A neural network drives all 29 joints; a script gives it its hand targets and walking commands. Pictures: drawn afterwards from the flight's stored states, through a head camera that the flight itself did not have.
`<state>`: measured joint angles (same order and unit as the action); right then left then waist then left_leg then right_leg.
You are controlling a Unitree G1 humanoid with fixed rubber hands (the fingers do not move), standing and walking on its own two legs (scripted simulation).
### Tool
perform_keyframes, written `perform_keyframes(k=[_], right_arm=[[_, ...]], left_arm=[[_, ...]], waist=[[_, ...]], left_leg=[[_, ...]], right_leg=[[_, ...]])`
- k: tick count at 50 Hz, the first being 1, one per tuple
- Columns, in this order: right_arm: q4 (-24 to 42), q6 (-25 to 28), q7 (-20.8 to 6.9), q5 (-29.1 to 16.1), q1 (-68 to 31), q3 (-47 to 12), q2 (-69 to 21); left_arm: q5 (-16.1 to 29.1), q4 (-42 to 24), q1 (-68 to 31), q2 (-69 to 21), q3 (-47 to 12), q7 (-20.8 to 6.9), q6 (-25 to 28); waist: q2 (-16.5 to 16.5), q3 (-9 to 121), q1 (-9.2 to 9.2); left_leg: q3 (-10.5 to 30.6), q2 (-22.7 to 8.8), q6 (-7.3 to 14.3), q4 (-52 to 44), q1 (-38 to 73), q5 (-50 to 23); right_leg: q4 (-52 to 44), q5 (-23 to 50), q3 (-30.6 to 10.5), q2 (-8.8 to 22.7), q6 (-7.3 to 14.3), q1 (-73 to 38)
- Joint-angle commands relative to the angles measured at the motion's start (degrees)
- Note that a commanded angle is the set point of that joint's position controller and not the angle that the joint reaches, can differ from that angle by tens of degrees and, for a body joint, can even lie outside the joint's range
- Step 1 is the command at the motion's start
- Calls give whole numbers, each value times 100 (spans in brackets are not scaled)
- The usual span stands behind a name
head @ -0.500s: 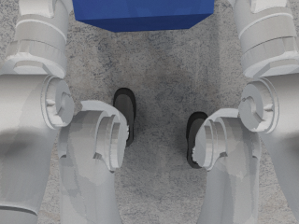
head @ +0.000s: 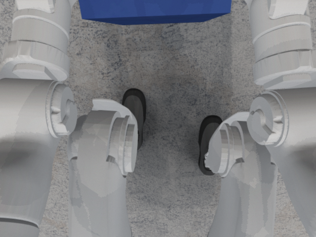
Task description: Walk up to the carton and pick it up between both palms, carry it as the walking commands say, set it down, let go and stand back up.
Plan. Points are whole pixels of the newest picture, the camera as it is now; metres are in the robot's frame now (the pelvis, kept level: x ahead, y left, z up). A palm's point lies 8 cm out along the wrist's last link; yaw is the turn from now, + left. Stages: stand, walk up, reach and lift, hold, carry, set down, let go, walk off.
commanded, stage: reach and lift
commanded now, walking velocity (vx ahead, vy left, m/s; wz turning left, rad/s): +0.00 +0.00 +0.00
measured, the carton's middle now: out of the picture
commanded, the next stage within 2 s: none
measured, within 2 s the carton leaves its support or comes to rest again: neither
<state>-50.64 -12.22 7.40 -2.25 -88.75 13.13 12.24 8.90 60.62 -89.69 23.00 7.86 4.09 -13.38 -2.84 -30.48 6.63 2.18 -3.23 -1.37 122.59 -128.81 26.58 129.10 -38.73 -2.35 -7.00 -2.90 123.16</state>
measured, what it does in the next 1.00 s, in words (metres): rises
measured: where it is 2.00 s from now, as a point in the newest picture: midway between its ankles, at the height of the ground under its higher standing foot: (171, 142)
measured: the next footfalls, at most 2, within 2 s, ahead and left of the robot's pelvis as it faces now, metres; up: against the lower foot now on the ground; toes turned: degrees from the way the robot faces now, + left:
none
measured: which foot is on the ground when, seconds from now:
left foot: down 0.00-1.00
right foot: down 0.00-1.00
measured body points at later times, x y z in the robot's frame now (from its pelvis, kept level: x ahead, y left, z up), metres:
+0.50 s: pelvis -0.01 +0.00 +0.03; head +0.37 +0.06 +0.26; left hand +0.55 +0.24 -0.13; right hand +0.60 -0.05 -0.11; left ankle +0.14 +0.14 -0.34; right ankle +0.09 -0.12 -0.34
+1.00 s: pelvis -0.02 +0.00 +0.07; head +0.35 +0.06 +0.32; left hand +0.52 +0.25 -0.07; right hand +0.59 -0.05 -0.04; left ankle +0.14 +0.14 -0.34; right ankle +0.09 -0.12 -0.34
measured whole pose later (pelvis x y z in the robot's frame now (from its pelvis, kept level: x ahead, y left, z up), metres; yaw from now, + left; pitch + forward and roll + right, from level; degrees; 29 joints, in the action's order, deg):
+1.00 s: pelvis -0.02 +0.00 +0.07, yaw +0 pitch +28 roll -2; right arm -41.3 -20.2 5.2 6.7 -88.4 24.4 6.9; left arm -5.5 37.4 -81.9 13.1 22.4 4.1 -26.6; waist -3.8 -29.9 5.9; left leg 4.2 -0.6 -2.2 110.5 -114.6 24.2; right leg 115.4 -35.7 -1.0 -5.5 -2.6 108.4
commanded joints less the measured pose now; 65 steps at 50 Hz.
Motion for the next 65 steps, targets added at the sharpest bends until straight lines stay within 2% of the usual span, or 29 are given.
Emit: perform_keyframes(k=[1,2,3,5,6,7,12,15,16,23,26,29,32,35,41,44,45,46,48,51,56,57,58,60,61,62,63,64,65], right_arm=[[887,-260,-1432,-623,-3696,-2412,-5462],[751,-293,-1429,-537,-3619,-2271,-5463],[801,-317,-1423,-472,-3605,-2142,-5432],[388,-408,-1509,-351,-3381,-1841,-5574],[71,-468,-1573,-186,-3135,-1581,-5526],[-8,-479,-1626,-183,-3127,-1488,-5553],[-338,-662,-1829,-153,-3001,-1245,-5772],[-103,-758,-1843,-268,-3216,-1412,-5934],[201,-763,-1827,-315,-3344,-1492,-6002],[277,-796,-1805,-68,-3320,-1621,-6021],[504,-790,-1779,-86,-3358,-1832,-6102],[912,-815,-1701,-364,-3579,-2214,-6263],[852,-897,-1636,-363,-3581,-2162,-6349],[639,-983,-1626,-315,-3359,-2046,-6425],[317,-1077,-1666,-52,-2975,-1671,-6468],[317,-1071,-1710,70,-2970,-1502,-6387],[585,-1056,-1720,-30,-3096,-1613,-6450],[459,-1068,-1746,-18,-3066,-1573,-6406],[463,-1106,-1787,-1,-2999,-1599,-6429],[577,-1102,-1802,-47,-3132,-1623,-6379],[774,-1157,-1857,-122,-3308,-1844,-6465],[907,-1163,-1863,-169,-3299,-1893,-6491],[719,-1207,-1885,-102,-3226,-1846,-6540],[581,-1242,-1921,-69,-3074,-1767,-6599],[505,-1266,-1950,-54,-3059,-1766,-6657],[641,-1252,-1940,-42,-3056,-1787,-6643],[595,-1269,-1928,-21,-3091,-1756,-6666],[618,-1277,-1936,-41,-2995,-1781,-6700],[682,-1262,-1942,-79,-3107,-1826,-6753]], left_arm=[[785,-2515,-4427,-5262,-1410,-1505,264],[714,-2486,-4499,-5232,-1377,-1511,213],[712,-2548,-4598,-5277,-1448,-1491,171],[531,-2542,-4730,-5276,-1434,-1483,95],[438,-2454,-4723,-5269,-1403,-1489,68],[344,-2338,-4653,-5385,-1406,-1500,29],[239,-2795,-4848,-5500,-1552,-1458,-100],[250,-3327,-5089,-5463,-1542,-1403,-150],[305,-3452,-5086,-5631,-1616,-1389,-187],[51,-2964,-4448,-5863,-1366,-1560,-354],[-43,-2860,-4172,-5897,-1266,-1603,-394],[-6,-3282,-4305,-5845,-1320,-1595,-438],[-53,-3311,-4434,-5752,-1213,-1609,-521],[-155,-3356,-4408,-5812,-1198,-1637,-618],[-292,-3509,-4493,-6030,-1304,-1663,-764],[-356,-3292,-4327,-6193,-1294,-1683,-836],[-337,-3484,-4317,-6233,-1375,-1652,-849],[-357,-3444,-4332,-6239,-1353,-1646,-852],[-302,-3598,-4425,-6286,-1446,-1596,-871],[-326,-3657,-4435,-6331,-1472,-1554,-915],[-394,-3533,-4236,-6475,-1414,-1521,-1031],[-320,-3657,-4191,-6645,-1538,-1518,-1051],[-402,-3515,-4168,-6611,-1380,-1526,-1084],[-386,-3553,-4171,-6713,-1468,-1542,-1128],[-486,-3439,-4075,-6627,-1335,-1556,-1134],[-412,-3607,-4181,-6698,-1468,-1576,-1126],[-490,-3527,-4157,-6587,-1348,-1584,-1145],[-449,-3725,-4189,-6692,-1405,-1580,-1146],[-500,-3519,-4012,-6700,-1339,-1598,-1155]], waist=[[-461,10213,400],[-389,9934,397],[-338,9877,231],[-90,9414,202],[34,9096,69],[267,9028,90],[698,9587,147],[589,10325,242],[552,10708,193],[23,10314,174],[-102,10579,344],[-93,11685,540],[-160,11702,531],[2,11643,556],[232,11673,206],[346,11556,109],[367,11914,128],[453,11873,129],[375,12069,17],[488,12116,38],[318,12354,145],[353,12631,56],[280,12435,138],[308,12379,48],[247,12194,133],[222,12410,-20],[225,12249,130],[301,12506,73],[315,12531,201]], left_leg=[[-804,679,180,-402,5471,-2608],[-814,688,183,-452,5266,-2337],[-789,679,173,-511,5501,-2306],[-791,660,149,-654,5364,-1847],[-797,652,127,-692,5339,-1618],[-782,647,128,-729,5431,-1512],[-776,653,53,-911,6188,-1629],[-827,684,45,-903,6466,-1977],[-784,714,32,-944,6808,-2217],[-837,754,94,-1014,6054,-2147],[-851,763,129,-1024,6042,-2345],[-913,782,130,-1019,6380,-2670],[-946,826,130,-1144,6151,-2520],[-974,817,100,-1329,6085,-2186],[-921,832,6,-1627,6352,-1835],[-877,840,-45,-1776,6402,-1749],[-839,851,-54,-1805,6701,-1865],[-849,853,-64,-1841,6747,-1834],[-781,846,-82,-1901,7010,-1890],[-721,859,-98,-2011,7208,-1823],[-739,879,-68,-2210,7293,-1790],[-702,886,-77,-2261,7580,-1875],[-732,883,-63,-2304,7385,-1765],[-702,874,-73,-2428,7325,-1558],[-742,883,-37,-2441,7232,-1479],[-738,894,-58,-2433,7268,-1506],[-789,895,-41,-2494,7085,-1440],[-789,902,-63,-2500,7257,-1548],[-815,914,-37,-2519,7284,-1574]], right_leg=[[-1422,2141,635,-246,209,-3163],[-1473,1884,647,-244,223,-2872],[-1548,1735,699,-271,218,-2646],[-1632,1341,718,-289,259,-2201],[-1688,1097,723,-287,284,-1890],[-1728,971,714,-279,322,-1707],[-1767,964,810,-318,353,-1615],[-1785,1213,812,-343,311,-2031],[-1797,1418,837,-367,291,-2211],[-2002,1464,791,-373,248,-2469],[-2048,1674,729,-388,234,-2727],[-2054,2074,668,-416,188,-3398],[-2116,2018,655,-412,155,-3503],[-2252,1775,643,-412,180,-3517],[-2513,1539,708,-416,210,-3349],[-2645,1442,720,-420,238,-3211],[-2616,1546,778,-427,215,-3308],[-2659,1455,771,-427,221,-3199],[-2736,1495,798,-433,214,-3161],[-2751,1398,836,-436,213,-3085],[-2933,1382,821,-458,193,-3292],[-2982,1477,838,-467,196,-3418],[-3045,1339,822,-449,183,-3368],[-3117,1264,839,-462,197,-3385],[-3171,1136,807,-442,185,-3263],[-3221,1240,816,-456,190,-3431],[-3268,1172,751,-451,184,-3443],[-3278,1311,757,-455,199,-3642],[-3316,1267,703,-450,181,-3649]])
